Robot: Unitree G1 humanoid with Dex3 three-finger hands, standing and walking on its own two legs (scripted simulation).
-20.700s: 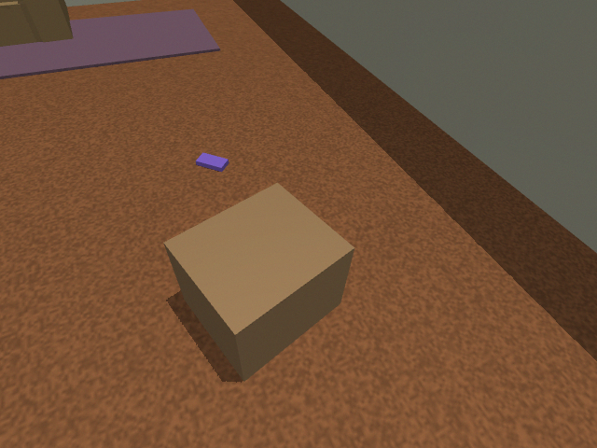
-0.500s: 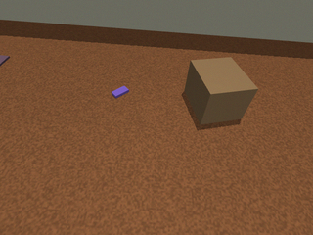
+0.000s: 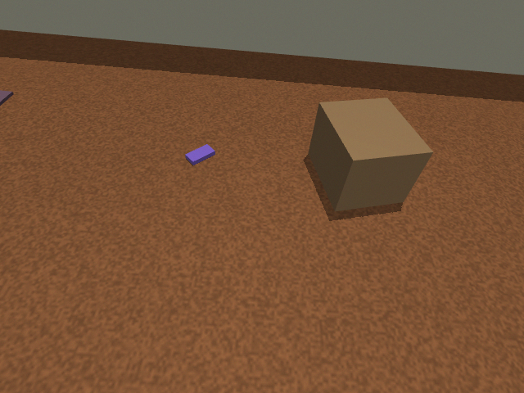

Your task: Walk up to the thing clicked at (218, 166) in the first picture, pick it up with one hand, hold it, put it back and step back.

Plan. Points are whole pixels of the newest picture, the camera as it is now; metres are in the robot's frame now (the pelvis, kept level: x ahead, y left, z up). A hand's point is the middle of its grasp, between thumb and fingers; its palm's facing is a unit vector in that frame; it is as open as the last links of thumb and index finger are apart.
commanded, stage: stand
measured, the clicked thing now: (200, 154) +1.46 +0.27 -0.77
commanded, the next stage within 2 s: none
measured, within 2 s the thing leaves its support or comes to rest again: neither
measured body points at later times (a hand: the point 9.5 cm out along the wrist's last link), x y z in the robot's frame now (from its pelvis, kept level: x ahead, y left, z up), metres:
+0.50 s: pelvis +0.00 +0.00 +0.00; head +0.01 +0.00 +0.45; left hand +0.07 +0.30 -0.13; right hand +0.08 -0.31 -0.13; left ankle +0.02 +0.13 -0.75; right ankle -0.01 -0.15 -0.75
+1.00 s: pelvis +0.00 +0.00 +0.00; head +0.01 +0.00 +0.45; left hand +0.07 +0.30 -0.13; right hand +0.08 -0.31 -0.13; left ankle +0.02 +0.13 -0.75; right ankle -0.01 -0.15 -0.75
